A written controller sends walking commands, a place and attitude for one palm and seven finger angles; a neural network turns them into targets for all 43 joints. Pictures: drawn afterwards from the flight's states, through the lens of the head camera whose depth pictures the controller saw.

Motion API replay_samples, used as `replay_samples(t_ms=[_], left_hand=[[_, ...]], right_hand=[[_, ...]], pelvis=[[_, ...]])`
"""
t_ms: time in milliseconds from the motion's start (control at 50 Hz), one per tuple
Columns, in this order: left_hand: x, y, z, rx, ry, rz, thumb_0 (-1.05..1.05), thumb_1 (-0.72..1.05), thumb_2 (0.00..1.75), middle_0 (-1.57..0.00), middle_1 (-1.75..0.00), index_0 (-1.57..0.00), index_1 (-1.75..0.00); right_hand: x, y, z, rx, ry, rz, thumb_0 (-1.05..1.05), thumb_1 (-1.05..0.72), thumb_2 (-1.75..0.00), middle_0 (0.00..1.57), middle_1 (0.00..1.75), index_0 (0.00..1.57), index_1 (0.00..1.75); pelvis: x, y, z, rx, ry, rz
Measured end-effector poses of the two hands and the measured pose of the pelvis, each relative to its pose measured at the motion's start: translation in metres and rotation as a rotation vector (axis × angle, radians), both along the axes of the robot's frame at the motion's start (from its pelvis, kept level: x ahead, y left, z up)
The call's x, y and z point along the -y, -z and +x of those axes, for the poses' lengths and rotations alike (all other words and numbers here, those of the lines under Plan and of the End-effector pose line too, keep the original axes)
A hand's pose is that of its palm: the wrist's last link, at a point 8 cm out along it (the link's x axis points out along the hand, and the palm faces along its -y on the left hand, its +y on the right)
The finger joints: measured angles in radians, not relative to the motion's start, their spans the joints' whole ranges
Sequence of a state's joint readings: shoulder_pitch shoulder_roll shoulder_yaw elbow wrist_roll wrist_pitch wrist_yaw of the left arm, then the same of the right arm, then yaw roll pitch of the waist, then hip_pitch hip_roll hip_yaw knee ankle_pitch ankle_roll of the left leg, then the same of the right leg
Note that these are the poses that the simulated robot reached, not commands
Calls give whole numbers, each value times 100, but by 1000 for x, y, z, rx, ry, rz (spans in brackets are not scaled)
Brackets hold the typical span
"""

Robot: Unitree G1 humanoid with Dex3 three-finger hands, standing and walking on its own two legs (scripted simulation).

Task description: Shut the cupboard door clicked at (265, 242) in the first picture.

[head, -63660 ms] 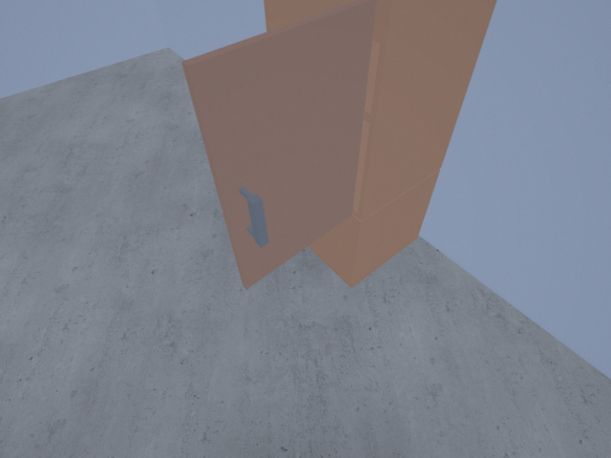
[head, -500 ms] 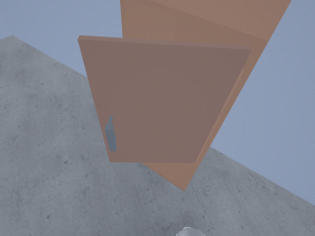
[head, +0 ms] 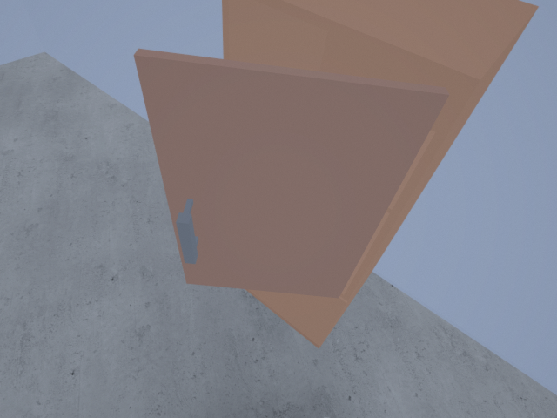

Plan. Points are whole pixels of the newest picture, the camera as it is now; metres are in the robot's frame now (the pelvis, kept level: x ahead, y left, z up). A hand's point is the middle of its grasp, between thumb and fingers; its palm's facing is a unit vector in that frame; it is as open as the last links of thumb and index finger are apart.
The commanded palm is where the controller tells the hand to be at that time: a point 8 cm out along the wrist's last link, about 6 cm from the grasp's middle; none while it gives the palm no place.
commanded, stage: come to a stop and stand still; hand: left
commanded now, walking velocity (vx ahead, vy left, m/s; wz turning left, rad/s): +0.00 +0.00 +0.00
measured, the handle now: (190, 231) +0.43 +0.20 -0.06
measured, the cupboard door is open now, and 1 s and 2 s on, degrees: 35 35 35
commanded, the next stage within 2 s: none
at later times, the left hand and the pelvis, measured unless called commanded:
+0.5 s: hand out of the picture -0.08 +0.23 -0.15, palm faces +0.02 -0.96 -0.27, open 7.4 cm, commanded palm none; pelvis -0.08 +0.05 +0.01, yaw -3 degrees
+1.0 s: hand out of the picture -0.08 +0.25 -0.15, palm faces -0.04 -0.97 -0.25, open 7.2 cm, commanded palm none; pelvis -0.13 +0.08 +0.02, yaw -3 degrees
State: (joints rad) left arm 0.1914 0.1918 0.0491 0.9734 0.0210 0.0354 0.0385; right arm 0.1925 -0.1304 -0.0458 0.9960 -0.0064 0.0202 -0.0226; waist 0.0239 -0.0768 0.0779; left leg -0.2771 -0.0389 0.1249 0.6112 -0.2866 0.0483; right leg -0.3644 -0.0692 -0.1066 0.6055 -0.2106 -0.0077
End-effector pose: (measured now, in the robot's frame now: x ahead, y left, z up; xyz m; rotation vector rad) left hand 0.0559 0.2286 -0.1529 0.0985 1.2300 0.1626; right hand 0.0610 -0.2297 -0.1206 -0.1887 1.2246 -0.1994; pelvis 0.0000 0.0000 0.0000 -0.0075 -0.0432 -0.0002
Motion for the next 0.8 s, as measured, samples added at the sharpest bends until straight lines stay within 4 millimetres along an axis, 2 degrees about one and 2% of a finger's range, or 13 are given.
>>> replay_samples(t_ms=[80, 180, 240, 340, 400, 480, 580, 660, 720, 800], left_hand=[[-10, -4, -25, -54, -7, -5, 0, 92, 90, -20, -30, -20, -30], [-29, -19, -60, -81, 10, 33, 0, 91, 90, -20, -30, -20, -30], [-43, -25, -77, -95, 8, 72, 0, 91, 90, -20, -30, -20, -30], [-54, -30, -101, -111, 23, 120, 0, 91, 90, -20, -30, -20, -30], [-53, -36, -119, -118, 27, 131, 0, 91, 90, -19, -30, -19, -30], [-52, -36, -138, -131, 19, 113, 0, 91, 90, -20, -30, -20, -30], [-56, -19, -129, -108, 52, 64, 1, 91, 90, -20, -30, -20, -30], [-63, -15, -116, -87, 74, 45, 1, 92, 90, -20, -30, -20, -30], [-70, -24, -112, -82, 86, 56, 1, 93, 90, -20, -30, -20, -30], [-73, -30, -110, -68, 90, 61, 1, 93, 90, -20, -30, -20, -30]], right_hand=[[-12, -9, -3, 32, -13, -7, 0, -93, -90, 20, 29, 20, 30], [-27, -3, -5, 101, -35, 24, 1, -92, -90, 20, 29, 20, 30], [-37, 2, -16, 133, -16, 51, 0, -93, -90, 20, 29, 20, 30], [-44, 17, -54, 111, 25, 90, 0, -93, -90, 20, 30, 21, 30], [-44, 26, -85, 52, 52, 104, 0, -93, -90, 20, 30, 21, 30], [-47, 26, -130, -48, 79, 105, 0, -93, -90, 20, 29, 20, 30], [-57, 20, -190, -156, 129, 71, 1, -92, -90, 20, 29, 20, 30], [-77, 12, -229, -235, 145, 60, 1, -91, -90, 19, 29, 20, 30], [-94, 9, -247, -273, 155, 81, 1, -91, -90, 19, 29, 20, 30], [-112, 12, -253, -288, 146, 127, 1, -91, -90, 19, 29, 20, 30]], pelvis=[[-13, -6, -8, -1, 6, -18], [-34, -7, -19, -1, 17, -48], [-40, -6, -29, -1, 31, -33], [-43, -2, -49, -6, 54, 9], [-47, -4, -62, -1, 49, 4], [-51, -7, -74, -4, 46, -3], [-60, -2, -85, -28, 44, -20], [-69, -4, -97, -20, 67, 24], [-75, -10, -102, -28, 65, 17], [-77, -13, -109, -40, 61, 21]])
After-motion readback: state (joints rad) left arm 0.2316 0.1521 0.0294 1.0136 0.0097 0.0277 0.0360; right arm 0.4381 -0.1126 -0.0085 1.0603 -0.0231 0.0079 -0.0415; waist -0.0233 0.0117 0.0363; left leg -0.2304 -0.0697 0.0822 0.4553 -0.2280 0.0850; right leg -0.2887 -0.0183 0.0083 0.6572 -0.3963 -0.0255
